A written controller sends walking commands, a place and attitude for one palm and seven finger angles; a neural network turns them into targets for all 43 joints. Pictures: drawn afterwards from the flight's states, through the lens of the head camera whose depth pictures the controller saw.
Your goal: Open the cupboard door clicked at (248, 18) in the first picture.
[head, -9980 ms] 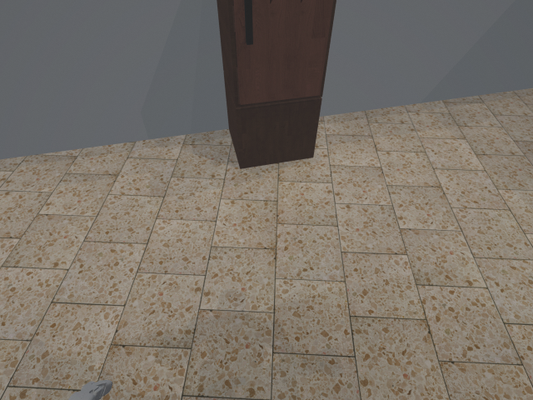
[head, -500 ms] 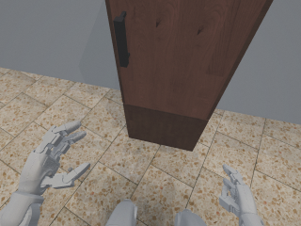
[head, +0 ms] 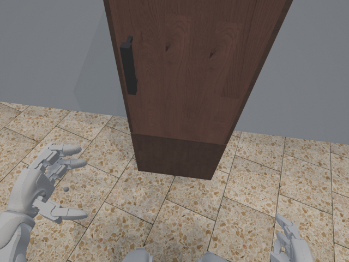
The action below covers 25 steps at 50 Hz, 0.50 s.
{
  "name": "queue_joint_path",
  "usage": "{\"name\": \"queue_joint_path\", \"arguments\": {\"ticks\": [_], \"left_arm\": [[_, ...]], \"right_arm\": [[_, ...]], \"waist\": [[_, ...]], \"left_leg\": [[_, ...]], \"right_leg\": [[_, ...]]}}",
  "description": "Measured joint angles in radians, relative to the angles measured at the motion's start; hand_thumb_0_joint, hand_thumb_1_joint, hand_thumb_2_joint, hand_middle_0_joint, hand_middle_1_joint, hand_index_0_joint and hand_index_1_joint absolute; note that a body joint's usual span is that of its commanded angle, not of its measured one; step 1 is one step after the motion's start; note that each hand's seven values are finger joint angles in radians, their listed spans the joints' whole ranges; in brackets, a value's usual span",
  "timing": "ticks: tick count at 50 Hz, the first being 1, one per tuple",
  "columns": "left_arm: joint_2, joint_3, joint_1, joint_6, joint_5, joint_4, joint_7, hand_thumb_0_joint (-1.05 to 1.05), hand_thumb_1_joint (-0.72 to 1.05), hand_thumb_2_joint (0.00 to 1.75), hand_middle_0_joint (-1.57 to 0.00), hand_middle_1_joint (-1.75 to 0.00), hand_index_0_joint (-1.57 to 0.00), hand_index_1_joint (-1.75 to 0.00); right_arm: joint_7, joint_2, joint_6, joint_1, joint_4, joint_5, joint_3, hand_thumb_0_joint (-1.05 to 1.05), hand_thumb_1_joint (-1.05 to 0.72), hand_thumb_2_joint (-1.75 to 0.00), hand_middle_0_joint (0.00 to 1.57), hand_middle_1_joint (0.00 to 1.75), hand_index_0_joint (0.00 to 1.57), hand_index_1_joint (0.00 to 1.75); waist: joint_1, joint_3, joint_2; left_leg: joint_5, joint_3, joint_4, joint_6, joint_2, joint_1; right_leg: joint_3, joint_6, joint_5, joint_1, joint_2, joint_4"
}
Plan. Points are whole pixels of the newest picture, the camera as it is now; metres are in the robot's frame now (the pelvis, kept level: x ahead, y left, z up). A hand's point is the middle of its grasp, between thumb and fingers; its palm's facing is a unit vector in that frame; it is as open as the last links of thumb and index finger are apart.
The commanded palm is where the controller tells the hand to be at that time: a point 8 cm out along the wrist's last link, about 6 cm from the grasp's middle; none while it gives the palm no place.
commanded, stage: raise the hand with hooked fingers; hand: left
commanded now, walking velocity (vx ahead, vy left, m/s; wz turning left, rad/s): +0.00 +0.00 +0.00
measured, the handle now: (131, 66) +0.61 +0.16 +0.08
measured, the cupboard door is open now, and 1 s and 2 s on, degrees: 0 0 0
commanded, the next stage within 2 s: move the hooked fingers beside the handle in 0.96 s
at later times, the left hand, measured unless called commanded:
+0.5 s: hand (34, 150) +0.30 +0.29 +0.11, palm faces -0.05 -1.00 -0.07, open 14.0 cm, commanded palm +0.27 +0.33 +0.10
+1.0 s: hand (49, 154) +0.30 +0.26 +0.10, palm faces -0.07 -1.00 -0.04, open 14.0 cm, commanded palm +0.27 +0.31 +0.10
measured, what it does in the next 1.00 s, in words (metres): stands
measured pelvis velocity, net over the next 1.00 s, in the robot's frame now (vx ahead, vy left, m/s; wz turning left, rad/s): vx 0.01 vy -0.01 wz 0.00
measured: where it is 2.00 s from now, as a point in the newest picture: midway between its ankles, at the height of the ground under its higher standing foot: outside the picture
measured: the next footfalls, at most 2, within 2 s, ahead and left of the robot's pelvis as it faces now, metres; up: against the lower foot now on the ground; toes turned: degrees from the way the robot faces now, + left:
none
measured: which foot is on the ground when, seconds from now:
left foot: down 0.00-1.00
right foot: down 0.00-1.00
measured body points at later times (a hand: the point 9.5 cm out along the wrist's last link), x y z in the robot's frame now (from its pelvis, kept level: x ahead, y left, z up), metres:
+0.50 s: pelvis +0.01 +0.01 +0.02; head +0.05 +0.02 +0.47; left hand +0.30 +0.34 +0.12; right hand +0.17 -0.23 -0.06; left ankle +0.02 +0.10 -0.68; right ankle +0.02 -0.12 -0.68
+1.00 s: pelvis +0.01 -0.01 +0.02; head +0.05 -0.01 +0.47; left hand +0.30 +0.32 +0.11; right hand +0.16 -0.26 -0.06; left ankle +0.02 +0.10 -0.68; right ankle +0.02 -0.12 -0.68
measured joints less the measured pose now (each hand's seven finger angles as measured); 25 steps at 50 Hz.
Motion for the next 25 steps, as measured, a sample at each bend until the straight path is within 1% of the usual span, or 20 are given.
{"name": "queue_joint_path", "arguments": {"ticks": [3, 6, 10, 12, 14, 20, 22, 25], "left_arm": [[0.009, 0.031, -0.029, 0.004, -0.016, -0.002, 0.016, 0.00, -0.30, 0.38, -0.29, -1.07, -0.29, -1.07], [0.022, 0.052, -0.060, 0.031, -0.018, 0.021, 0.018, 0.00, -0.37, 0.35, -0.29, -1.12, -0.29, -1.11], [0.037, 0.047, -0.099, 0.092, -0.003, 0.072, -0.011, 0.00, -0.43, 0.32, -0.29, -1.16, -0.29, -1.15], [0.041, 0.043, -0.115, 0.111, 0.004, 0.092, -0.028, -0.01, -0.45, 0.31, -0.29, -1.17, -0.29, -1.17], [0.043, 0.047, -0.135, 0.116, 0.006, 0.107, -0.041, -0.01, -0.47, 0.31, -0.29, -1.18, -0.30, -1.18], [0.063, 0.095, -0.212, 0.088, -0.001, 0.142, -0.058, -0.01, -0.49, 0.30, -0.30, -1.20, -0.30, -1.19], [0.077, 0.107, -0.239, 0.092, -0.003, 0.165, -0.069, -0.01, -0.49, 0.30, -0.30, -1.20, -0.30, -1.19], [0.102, 0.117, -0.276, 0.120, -0.006, 0.214, -0.095, -0.01, -0.50, 0.30, -0.30, -1.20, -0.30, -1.19]], "right_arm": [[0.004, 0.016, -0.004, -0.009, -0.017, -0.002, 0.012, 0.01, -0.90, -0.90, 0.20, 0.30, 0.20, 0.30], [0.013, 0.026, 0.002, -0.013, -0.032, -0.001, 0.028, 0.01, -0.90, -0.90, 0.20, 0.30, 0.20, 0.30], [0.019, 0.028, 0.014, -0.020, -0.043, -0.001, 0.045, 0.01, -0.90, -0.90, 0.20, 0.30, 0.20, 0.30], [0.017, 0.029, 0.020, -0.022, -0.043, -0.003, 0.052, 0.01, -0.90, -0.90, 0.20, 0.30, 0.20, 0.30], [0.014, 0.030, 0.024, -0.024, -0.039, -0.006, 0.057, 0.01, -0.90, -0.90, 0.20, 0.30, 0.20, 0.30], [0.005, 0.033, 0.034, -0.012, -0.014, -0.010, 0.064, 0.01, -0.90, -0.90, 0.20, 0.30, 0.20, 0.30], [0.003, 0.030, 0.038, -0.005, -0.007, -0.008, 0.063, 0.01, -0.90, -0.90, 0.20, 0.30, 0.20, 0.30], [0.000, 0.021, 0.049, 0.005, -0.002, -0.004, 0.061, 0.01, -0.90, -0.90, 0.20, 0.30, 0.20, 0.30]], "waist": [[0.003, -0.004, -0.003], [0.011, -0.014, 0.004], [0.024, -0.012, 0.022], [0.030, -0.007, 0.025], [0.034, 0.002, 0.026], [0.038, 0.016, 0.016], [0.035, 0.015, 0.017], [0.029, 0.012, 0.020]], "left_leg": [[0.003, 0.001, -0.021, 0.001, -0.001, 0.030], [0.006, -0.001, -0.040, 0.004, -0.005, 0.051], [0.012, -0.001, -0.059, 0.010, -0.011, 0.069], [0.016, 0.001, -0.068, 0.013, -0.013, 0.076], [0.018, 0.003, -0.074, 0.014, -0.015, 0.083], [0.027, 0.004, -0.096, 0.012, -0.016, 0.103], [0.030, 0.004, -0.105, 0.012, -0.016, 0.109], [0.037, 0.005, -0.120, 0.012, -0.017, 0.118]], "right_leg": [[0.000, 0.003, 0.006, 0.033, 0.001, -0.026], [-0.001, 0.008, 0.011, 0.057, -0.001, -0.049], [-0.002, 0.014, 0.019, 0.079, -0.006, -0.074], [-0.001, 0.016, 0.023, 0.085, -0.008, -0.082], [0.001, 0.018, 0.026, 0.092, -0.009, -0.088], [0.002, 0.017, 0.034, 0.110, -0.008, -0.108], [0.002, 0.016, 0.037, 0.117, -0.008, -0.116], [0.003, 0.016, 0.042, 0.124, -0.008, -0.129]]}}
